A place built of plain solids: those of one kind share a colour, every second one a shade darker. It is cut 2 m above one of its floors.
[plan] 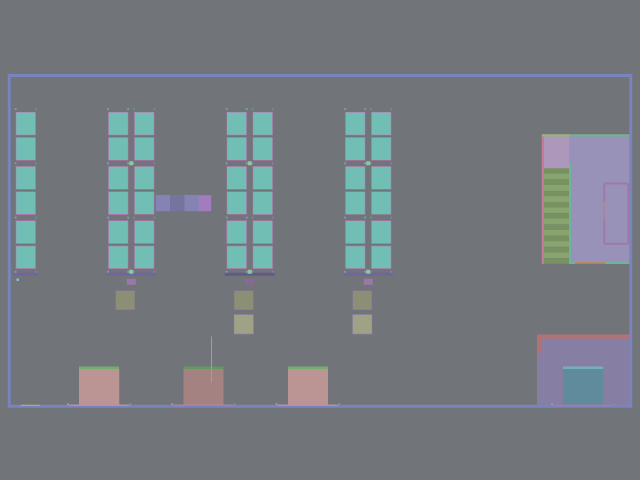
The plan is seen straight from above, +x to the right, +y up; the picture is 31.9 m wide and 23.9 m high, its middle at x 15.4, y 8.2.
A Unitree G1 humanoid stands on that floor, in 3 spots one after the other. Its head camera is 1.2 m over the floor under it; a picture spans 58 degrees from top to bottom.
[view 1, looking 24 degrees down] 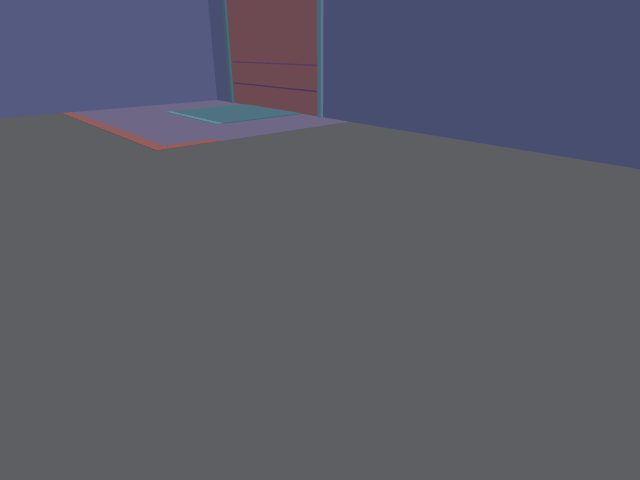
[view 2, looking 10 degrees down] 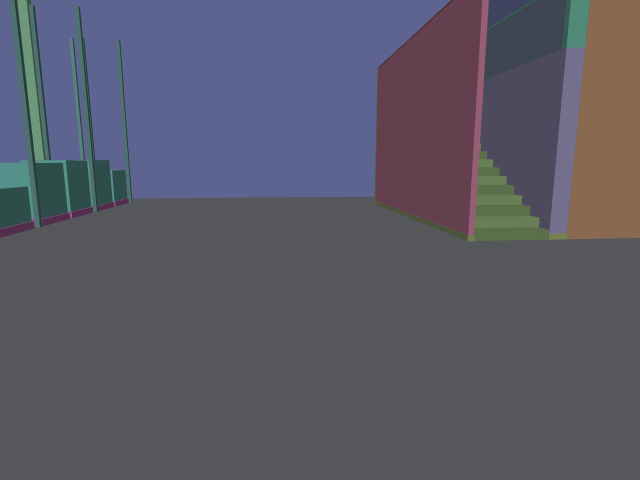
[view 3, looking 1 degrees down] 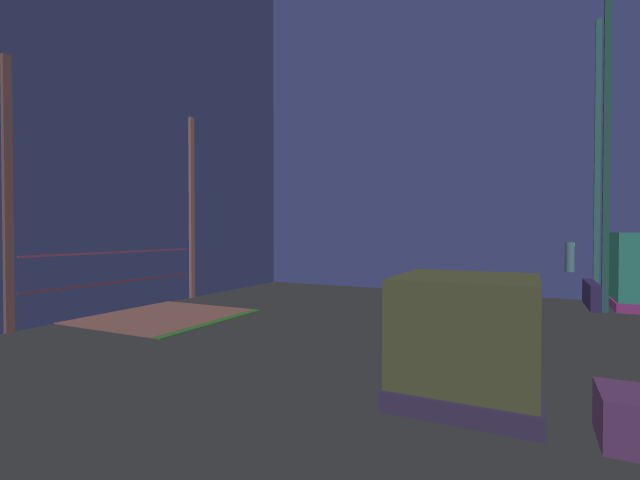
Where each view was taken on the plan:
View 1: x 20.75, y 5.62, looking -42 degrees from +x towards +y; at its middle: ground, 2.95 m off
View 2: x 23.44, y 0.60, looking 84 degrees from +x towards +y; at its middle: ground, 6.91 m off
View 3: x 8.95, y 5.62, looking -154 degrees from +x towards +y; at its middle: wall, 9.96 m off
